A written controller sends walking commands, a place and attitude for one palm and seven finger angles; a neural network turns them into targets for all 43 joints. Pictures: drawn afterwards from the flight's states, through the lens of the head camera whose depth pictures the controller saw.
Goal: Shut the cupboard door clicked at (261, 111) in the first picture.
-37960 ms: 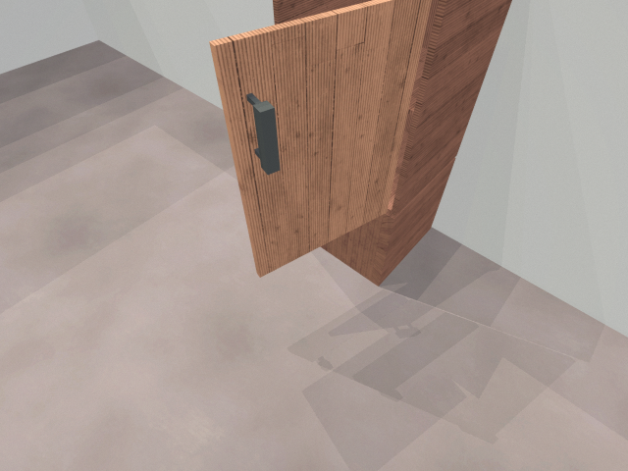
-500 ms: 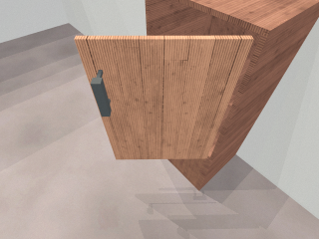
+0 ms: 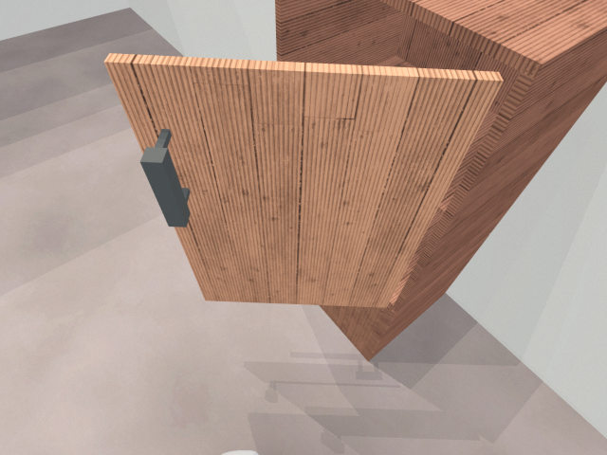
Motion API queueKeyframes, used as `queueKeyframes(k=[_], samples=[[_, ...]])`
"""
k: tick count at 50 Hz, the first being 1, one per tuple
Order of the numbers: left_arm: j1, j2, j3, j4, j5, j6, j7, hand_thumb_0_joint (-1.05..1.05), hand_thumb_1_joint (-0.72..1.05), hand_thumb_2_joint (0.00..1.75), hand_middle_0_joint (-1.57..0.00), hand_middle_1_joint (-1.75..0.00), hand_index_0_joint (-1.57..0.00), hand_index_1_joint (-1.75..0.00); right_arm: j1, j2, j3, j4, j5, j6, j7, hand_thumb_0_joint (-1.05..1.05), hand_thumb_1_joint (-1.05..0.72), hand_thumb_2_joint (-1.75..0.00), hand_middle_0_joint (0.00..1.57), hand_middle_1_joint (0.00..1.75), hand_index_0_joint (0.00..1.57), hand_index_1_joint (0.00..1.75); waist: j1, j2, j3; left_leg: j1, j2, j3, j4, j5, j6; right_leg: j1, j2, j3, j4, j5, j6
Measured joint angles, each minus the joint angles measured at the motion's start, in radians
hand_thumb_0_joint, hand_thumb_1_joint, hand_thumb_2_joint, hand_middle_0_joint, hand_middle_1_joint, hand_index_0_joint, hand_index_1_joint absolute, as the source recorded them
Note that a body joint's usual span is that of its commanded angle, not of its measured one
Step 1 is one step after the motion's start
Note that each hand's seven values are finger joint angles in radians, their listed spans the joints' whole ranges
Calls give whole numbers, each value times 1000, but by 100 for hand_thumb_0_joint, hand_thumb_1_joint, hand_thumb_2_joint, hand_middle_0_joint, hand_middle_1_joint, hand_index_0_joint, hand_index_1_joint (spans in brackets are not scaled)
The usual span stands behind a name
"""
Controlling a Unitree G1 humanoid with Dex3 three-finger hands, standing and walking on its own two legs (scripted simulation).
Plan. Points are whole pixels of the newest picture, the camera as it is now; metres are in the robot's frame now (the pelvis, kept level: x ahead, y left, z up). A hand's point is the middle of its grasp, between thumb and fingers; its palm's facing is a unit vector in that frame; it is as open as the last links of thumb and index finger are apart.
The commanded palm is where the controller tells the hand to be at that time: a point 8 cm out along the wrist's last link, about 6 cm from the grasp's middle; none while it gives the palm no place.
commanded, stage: come to a stop and stand still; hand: left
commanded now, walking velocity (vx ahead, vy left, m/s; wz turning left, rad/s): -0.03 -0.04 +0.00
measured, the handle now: (172, 179) +0.42 +0.22 +0.10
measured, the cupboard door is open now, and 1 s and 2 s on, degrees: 50 50 50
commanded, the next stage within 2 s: look again from close up in 1.12 s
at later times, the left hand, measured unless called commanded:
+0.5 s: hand out of the picture -0.03 +0.16 -0.17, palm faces +0.03 -0.98 -0.22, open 7.3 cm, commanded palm none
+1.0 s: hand out of the picture -0.12 +0.16 -0.18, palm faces +0.06 -0.98 -0.18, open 7.3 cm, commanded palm none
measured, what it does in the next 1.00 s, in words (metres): shifts its weight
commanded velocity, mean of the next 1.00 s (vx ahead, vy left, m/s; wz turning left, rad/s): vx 0.00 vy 0.00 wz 0.00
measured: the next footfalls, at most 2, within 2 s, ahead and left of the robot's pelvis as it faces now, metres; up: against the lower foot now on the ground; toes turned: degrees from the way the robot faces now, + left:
left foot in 1.44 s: -0.01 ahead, +0.09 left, +0.00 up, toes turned +2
right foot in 1.78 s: -0.17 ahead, -0.10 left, +0.00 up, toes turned +1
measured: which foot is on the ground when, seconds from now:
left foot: down 0.00-1.00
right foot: down 0.00-1.00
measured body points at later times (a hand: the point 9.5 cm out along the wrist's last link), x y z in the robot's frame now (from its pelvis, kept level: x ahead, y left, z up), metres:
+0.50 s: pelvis -0.07 -0.02 +0.00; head -0.07 -0.02 +0.45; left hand -0.03 +0.22 -0.15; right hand -0.02 -0.25 -0.15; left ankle +0.02 +0.09 -0.73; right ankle -0.06 -0.14 -0.73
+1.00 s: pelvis -0.10 -0.01 +0.00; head -0.10 -0.01 +0.45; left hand -0.12 +0.21 -0.16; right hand -0.07 -0.24 -0.15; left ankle +0.02 +0.09 -0.73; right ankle -0.06 -0.14 -0.73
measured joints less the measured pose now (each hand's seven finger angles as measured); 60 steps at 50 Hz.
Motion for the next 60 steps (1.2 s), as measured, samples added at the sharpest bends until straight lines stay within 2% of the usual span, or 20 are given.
queueKeyframes(k=[2,4,5,7,9,11,15,18,26,31,37,45,53,60], samples=[[-20,5,5,-13,1,2,0,0,91,90,-20,-30,-20,-30,-16,-4,0,-10,-4,3,0,0,-91,-90,20,30,20,30,-4,15,4,-7,2,-6,-12,18,-2,-27,7,19,76,-21,2],[-32,10,8,-27,3,0,0,0,91,90,-20,-29,-20,-30,-28,-9,0,-14,-8,6,2,0,-91,-90,20,30,20,30,-5,28,4,-16,5,-10,-21,34,-7,-28,6,27,76,-13,5],[-32,13,1,-31,1,-12,3,0,91,90,-20,-29,-20,-30,-29,-14,0,-16,-3,3,7,0,-91,-90,20,30,20,30,-7,40,-7,-33,11,-15,-7,35,-11,-18,7,27,28,19,4],[-5,31,-8,-66,3,-38,8,0,91,90,-20,-29,-20,-30,-12,-18,-1,-43,5,-2,24,0,-91,-90,20,30,20,30,-3,31,-44,-91,10,-9,68,7,-23,17,-9,58,-127,204,-9],[7,32,-12,-75,11,-64,13,0,91,90,-20,-29,-20,-30,-6,-32,-5,-64,3,-4,33,0,-91,-90,20,30,20,30,-3,50,-50,-131,15,-27,172,-72,-38,27,2,59,-119,127,-5],[22,22,-27,-80,18,-72,10,0,91,90,-20,-29,-20,-30,3,-46,-12,-76,4,-5,34,0,-91,-90,20,30,20,30,-15,82,-48,-123,8,-63,204,-87,-37,43,13,50,-91,83,3],[52,29,-34,-87,13,-47,12,0,91,90,-20,-29,-20,-30,46,-29,4,-79,6,-8,38,0,-91,-90,19,30,20,30,-31,47,-76,-68,-11,-54,161,-24,-25,72,-4,61,-75,76,11],[48,25,-40,-92,10,-26,6,0,91,90,-20,-29,-20,-30,86,-25,17,-70,-1,-9,39,0,-91,-90,19,30,20,30,-34,48,-94,-65,-4,-65,132,-4,-23,80,5,50,-112,107,3],[84,16,-50,-93,8,-30,-12,0,91,90,-20,-30,-21,-30,153,-38,20,-39,-7,11,38,0,-92,-90,20,30,20,30,-39,36,-90,-98,-8,-87,33,-1,-31,41,15,44,-205,150,-14],[107,23,-44,-53,4,-24,-16,0,91,90,-20,-30,-21,-30,202,-39,22,-6,-6,4,32,0,-91,-90,20,30,20,30,-50,25,-75,-105,-5,-96,22,59,-31,34,21,39,-211,191,-11],[117,29,-36,-20,5,-30,-17,0,91,90,-20,-30,-20,-30,226,-24,28,44,-5,5,29,0,-91,-90,19,30,20,30,-42,24,-79,-97,-8,-112,-11,69,-27,44,28,34,-239,170,-19],[127,18,-37,15,5,-40,-22,0,91,90,-20,-29,-20,-30,170,-7,28,53,-1,-3,26,0,-91,-90,20,30,20,30,-31,29,-76,-96,-18,-121,-38,55,-35,42,29,44,-267,199,-20],[119,14,-38,36,6,-42,-26,0,91,90,-20,-29,-20,-30,123,-15,24,48,0,-16,27,0,-91,-90,20,30,20,30,-23,30,-82,-95,-20,-127,-14,75,-32,49,30,43,-249,202,-10],[93,30,-29,19,11,-46,-29,0,91,90,-20,-29,-20,-30,101,-30,20,49,-3,-15,25,0,-91,-90,20,30,20,30,-15,18,-83,-94,-33,-136,-54,64,-23,43,31,54,-267,168,-18]])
